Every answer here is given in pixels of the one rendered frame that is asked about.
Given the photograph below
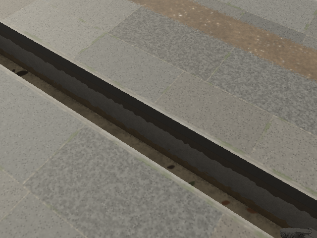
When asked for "right robot hand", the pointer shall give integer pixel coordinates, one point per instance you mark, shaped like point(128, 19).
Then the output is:
point(297, 233)

